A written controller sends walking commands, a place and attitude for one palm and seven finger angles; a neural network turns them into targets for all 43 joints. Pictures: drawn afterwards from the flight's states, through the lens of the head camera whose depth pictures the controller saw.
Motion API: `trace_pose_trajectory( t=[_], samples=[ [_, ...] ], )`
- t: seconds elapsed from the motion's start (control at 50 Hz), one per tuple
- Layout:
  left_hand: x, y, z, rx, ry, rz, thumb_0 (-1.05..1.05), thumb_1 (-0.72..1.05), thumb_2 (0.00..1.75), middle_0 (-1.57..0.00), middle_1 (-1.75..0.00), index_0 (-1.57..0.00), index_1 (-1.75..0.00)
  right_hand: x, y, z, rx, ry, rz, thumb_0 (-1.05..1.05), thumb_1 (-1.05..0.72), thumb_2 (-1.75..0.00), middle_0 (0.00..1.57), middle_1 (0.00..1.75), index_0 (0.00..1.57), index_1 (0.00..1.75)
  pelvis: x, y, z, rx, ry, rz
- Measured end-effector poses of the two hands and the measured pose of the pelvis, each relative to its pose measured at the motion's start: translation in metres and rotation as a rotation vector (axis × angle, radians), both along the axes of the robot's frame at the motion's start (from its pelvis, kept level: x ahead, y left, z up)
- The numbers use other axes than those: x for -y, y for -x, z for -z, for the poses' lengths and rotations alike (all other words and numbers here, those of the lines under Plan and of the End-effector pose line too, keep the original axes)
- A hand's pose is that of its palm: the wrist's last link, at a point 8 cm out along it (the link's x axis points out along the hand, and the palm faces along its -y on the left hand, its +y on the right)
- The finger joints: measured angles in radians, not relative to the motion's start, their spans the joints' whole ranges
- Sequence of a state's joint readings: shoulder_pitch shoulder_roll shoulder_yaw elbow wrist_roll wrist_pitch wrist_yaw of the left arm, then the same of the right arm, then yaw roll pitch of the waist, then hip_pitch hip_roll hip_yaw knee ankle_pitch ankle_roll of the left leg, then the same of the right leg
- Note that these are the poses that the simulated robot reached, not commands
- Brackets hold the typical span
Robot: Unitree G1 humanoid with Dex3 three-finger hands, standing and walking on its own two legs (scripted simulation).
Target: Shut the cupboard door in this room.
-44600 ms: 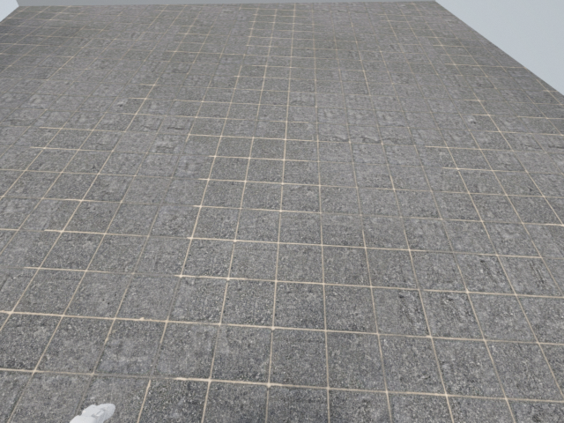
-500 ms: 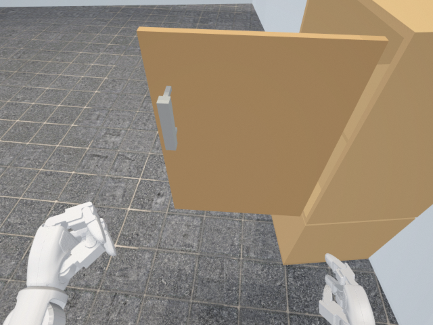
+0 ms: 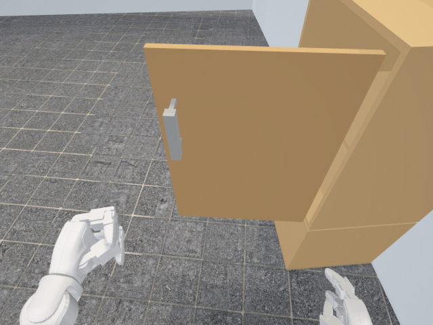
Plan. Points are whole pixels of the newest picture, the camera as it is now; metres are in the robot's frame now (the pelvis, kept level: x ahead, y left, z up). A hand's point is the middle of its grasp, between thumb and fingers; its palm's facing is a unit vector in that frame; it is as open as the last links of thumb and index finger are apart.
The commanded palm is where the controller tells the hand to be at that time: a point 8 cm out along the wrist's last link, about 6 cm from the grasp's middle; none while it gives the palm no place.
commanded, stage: raise the hand and make a fist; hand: left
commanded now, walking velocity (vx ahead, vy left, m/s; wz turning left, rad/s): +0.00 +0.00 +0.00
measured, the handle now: (175, 129) +0.49 +0.13 +0.09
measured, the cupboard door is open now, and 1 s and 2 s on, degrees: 82 82 81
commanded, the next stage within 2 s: bring the fist close to the handle in 0.16 s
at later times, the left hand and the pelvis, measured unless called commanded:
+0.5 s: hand (123, 221) +0.25 +0.17 +0.11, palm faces +0.07 -1.00 -0.05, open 3.1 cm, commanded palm +0.24 +0.22 +0.10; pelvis -0.01 -0.01 +0.00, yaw +1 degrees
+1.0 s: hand (163, 189) +0.33 +0.13 +0.09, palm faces +0.00 -1.00 -0.01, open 3.1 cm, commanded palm +0.32 +0.18 +0.10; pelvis -0.01 -0.02 +0.00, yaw +0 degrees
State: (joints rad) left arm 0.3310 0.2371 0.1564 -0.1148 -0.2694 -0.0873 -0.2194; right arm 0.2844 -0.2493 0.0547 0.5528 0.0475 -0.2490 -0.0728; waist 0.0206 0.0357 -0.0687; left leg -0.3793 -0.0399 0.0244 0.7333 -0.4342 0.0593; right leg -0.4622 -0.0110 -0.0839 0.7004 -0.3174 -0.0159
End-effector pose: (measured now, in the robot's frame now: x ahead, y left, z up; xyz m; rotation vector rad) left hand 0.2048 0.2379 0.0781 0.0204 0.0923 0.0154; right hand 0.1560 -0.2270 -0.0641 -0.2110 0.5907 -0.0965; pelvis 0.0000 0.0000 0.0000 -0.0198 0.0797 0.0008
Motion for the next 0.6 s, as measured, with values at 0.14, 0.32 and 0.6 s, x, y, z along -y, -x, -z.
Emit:
trace_pose_trajectory(
  t=[0.14,0.32,0.6],
  samples=[
    [-0.009,0.002,-0.025,0.156,-0.051,-0.075,0.02,0.90,0.90,-1.30,-1.50,-1.30,-1.50,0.002,-0.003,-0.003,0.005,0.014,-0.026,0.01,-0.91,-0.90,0.20,0.30,0.20,0.30,0.003,0.001,0.000,0.008,0.001,-0.007],
    [0.006,0.002,-0.009,0.029,-0.028,-0.008,0.02,0.90,0.90,-1.29,-1.50,-1.30,-1.50,-0.001,-0.007,0.001,0.015,-0.022,-0.018,0.01,-0.91,-0.90,0.20,0.30,0.20,0.30,0.005,0.001,-0.001,0.006,-0.003,-0.007],
    [0.024,-0.047,-0.017,0.096,-0.019,0.007,0.02,0.90,0.90,-1.30,-1.50,-1.30,-1.50,0.013,0.002,0.010,-0.036,-0.017,-0.009,0.01,-0.91,-0.90,0.20,0.30,0.20,0.30,0.016,0.007,0.000,0.003,-0.011,-0.013]
  ],
)
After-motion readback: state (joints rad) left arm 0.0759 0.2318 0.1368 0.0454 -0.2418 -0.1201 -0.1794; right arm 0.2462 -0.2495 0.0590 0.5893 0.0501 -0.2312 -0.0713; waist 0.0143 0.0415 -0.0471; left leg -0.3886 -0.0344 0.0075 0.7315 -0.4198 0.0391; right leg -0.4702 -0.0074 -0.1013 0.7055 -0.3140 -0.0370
